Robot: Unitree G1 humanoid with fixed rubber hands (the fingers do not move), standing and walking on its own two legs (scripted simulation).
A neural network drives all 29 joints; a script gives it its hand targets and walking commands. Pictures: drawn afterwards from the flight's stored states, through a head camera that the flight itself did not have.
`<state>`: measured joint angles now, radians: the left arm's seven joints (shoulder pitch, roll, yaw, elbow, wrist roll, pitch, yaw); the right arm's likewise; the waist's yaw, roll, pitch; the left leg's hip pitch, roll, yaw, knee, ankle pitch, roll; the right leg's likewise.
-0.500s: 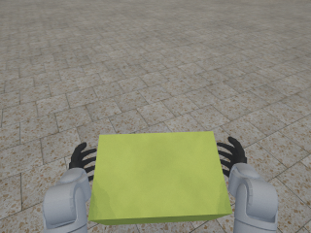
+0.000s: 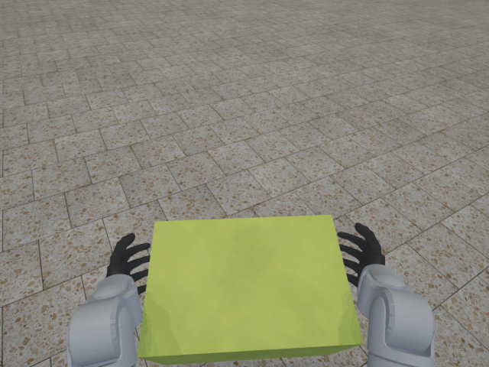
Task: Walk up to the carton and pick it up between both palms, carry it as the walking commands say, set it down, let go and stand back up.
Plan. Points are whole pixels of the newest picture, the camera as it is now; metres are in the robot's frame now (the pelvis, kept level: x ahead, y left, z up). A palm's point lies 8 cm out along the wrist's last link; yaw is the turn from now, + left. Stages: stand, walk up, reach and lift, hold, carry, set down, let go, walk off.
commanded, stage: carry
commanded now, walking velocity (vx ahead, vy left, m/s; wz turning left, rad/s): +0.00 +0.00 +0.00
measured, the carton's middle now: (246, 291) +0.25 +0.01 +0.01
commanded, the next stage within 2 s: none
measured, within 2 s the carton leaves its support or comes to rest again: neither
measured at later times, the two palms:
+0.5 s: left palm (126, 346) +0.14 +0.16 +0.08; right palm (424, 362) +0.13 -0.20 +0.09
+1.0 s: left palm out of the picture +0.07 +0.18 +0.07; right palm out of the picture +0.09 -0.18 +0.09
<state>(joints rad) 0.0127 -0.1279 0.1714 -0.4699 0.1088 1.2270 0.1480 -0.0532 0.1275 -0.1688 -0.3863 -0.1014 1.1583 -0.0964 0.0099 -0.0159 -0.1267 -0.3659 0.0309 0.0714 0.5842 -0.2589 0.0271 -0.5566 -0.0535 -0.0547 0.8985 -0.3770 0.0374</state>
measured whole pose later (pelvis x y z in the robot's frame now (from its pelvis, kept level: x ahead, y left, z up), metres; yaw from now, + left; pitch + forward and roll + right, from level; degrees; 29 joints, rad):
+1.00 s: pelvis -0.16 -0.01 -0.01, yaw +1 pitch +1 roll +0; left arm -0.02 -0.13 0.17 -0.43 0.11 1.18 0.14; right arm -0.07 0.13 -0.18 -0.37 -0.10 1.14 -0.11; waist -0.02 -0.03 -0.09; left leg -0.35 -0.02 0.07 0.61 -0.29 0.05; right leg -0.45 -0.03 -0.07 0.57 -0.18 0.00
